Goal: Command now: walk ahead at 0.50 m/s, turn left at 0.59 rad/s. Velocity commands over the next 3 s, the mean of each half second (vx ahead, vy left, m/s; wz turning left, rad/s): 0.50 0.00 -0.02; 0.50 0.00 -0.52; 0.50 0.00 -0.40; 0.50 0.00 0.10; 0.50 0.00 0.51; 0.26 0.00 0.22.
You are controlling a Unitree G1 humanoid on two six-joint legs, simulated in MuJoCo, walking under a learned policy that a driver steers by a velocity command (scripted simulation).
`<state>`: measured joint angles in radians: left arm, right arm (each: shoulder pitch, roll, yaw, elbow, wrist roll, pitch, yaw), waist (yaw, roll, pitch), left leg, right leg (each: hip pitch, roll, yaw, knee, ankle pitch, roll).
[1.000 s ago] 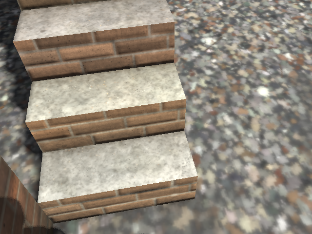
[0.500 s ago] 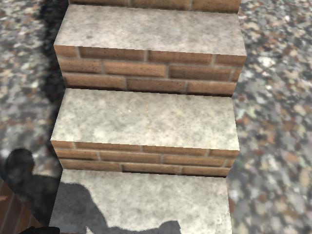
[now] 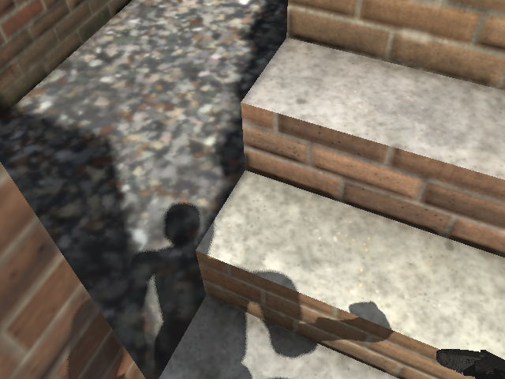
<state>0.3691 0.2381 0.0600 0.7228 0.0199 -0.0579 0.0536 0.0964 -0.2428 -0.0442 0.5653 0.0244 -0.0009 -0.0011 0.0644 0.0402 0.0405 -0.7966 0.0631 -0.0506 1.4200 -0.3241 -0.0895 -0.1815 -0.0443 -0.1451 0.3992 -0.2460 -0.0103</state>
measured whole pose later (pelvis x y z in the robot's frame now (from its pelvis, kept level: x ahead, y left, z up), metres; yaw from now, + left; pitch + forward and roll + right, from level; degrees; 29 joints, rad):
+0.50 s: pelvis +0.14 +0.06 +0.00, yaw -6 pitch +0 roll -1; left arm 0.29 0.14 0.02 0.73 -0.02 0.04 0.04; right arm 0.43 -0.24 -0.06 0.93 -0.03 0.03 -0.02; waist -0.01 -0.03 0.01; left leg -0.13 0.11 0.19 0.41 -0.26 -0.02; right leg -1.08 0.04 0.07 2.30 -0.42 0.03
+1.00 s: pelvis +0.30 -0.06 +0.20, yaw -23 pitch +1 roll +5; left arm 0.53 0.13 -0.02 0.85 0.03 0.00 -0.02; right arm -0.07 -0.08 0.08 0.48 0.00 -0.12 0.04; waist 0.03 0.04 -0.04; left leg -1.22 0.00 0.01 2.29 -0.22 0.09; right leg -0.28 0.06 0.14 0.61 -0.33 -0.08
